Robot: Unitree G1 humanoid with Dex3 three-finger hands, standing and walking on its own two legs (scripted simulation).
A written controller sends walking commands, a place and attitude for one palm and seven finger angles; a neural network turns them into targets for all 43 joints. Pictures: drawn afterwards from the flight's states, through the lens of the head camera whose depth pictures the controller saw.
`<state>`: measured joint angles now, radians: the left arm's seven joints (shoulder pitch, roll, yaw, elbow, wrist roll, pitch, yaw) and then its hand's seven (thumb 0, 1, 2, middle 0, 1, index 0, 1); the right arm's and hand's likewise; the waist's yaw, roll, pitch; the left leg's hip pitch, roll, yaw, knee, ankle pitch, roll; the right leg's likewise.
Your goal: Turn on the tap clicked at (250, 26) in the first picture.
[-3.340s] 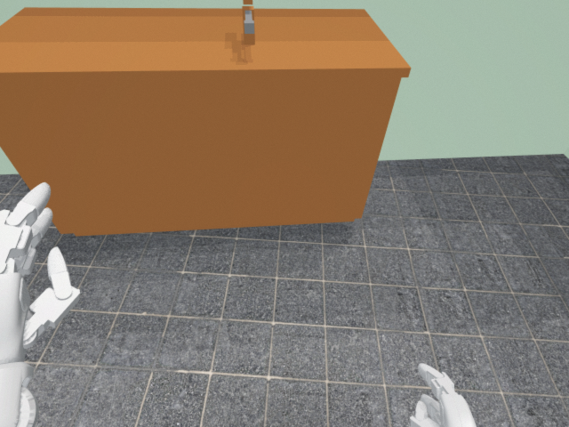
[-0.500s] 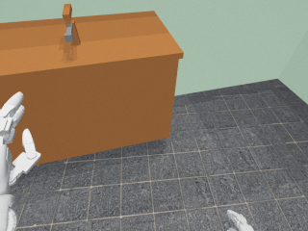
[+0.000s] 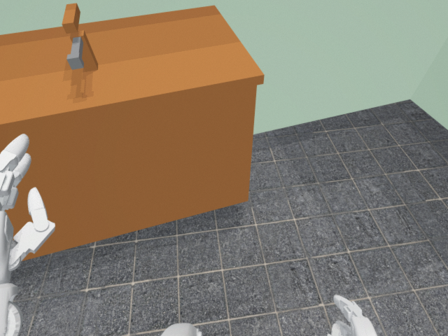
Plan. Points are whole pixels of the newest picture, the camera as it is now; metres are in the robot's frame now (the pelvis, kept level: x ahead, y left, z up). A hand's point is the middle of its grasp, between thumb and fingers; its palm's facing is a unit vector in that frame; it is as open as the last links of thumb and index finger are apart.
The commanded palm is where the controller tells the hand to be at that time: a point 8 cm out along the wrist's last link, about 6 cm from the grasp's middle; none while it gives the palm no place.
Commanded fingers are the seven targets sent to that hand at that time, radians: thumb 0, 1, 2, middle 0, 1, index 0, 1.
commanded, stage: take the last steps up to it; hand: left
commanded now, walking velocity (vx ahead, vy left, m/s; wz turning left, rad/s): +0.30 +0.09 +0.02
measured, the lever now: (75, 61) +0.69 +0.41 +0.13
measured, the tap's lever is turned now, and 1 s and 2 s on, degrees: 0 0 0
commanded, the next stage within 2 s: come to a stop and stand still in 0.88 s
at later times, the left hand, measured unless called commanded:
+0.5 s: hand (78, 146) +0.34 +0.24 +0.19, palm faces +0.36 -0.80 -0.49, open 7.4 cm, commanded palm +0.29 +0.29 +0.18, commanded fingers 0.00 0.90 0.90 -0.20 -0.30 -0.20 -0.30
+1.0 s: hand (104, 97) +0.47 +0.25 +0.18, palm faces +0.39 -0.83 -0.41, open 7.4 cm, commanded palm +0.41 +0.29 +0.18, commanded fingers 0.00 0.90 0.90 -0.20 -0.30 -0.20 -0.30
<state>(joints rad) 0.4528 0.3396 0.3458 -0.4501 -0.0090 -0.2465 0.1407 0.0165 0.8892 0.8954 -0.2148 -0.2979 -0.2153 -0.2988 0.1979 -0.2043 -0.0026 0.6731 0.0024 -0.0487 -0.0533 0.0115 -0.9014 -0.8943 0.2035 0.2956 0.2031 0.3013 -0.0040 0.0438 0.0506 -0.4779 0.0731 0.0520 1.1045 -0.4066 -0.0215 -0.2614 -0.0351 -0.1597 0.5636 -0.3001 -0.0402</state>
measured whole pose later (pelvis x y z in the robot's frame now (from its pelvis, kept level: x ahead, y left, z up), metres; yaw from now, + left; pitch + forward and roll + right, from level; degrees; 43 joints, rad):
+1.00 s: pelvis +0.24 +0.01 +0.00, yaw -2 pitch +0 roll +1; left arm 0.41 0.40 0.38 -0.48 -0.03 -0.23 0.17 0.02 0.89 0.90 -0.21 -0.30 -0.21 -0.30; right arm 0.19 -0.18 -0.02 0.59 0.01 -0.08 -0.07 0.01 -0.91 -0.90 0.20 0.29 0.20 0.30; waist -0.01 -0.03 0.05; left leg -0.29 0.06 0.15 0.56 -0.26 0.01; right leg -0.35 -0.04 -0.07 0.93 -0.53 0.01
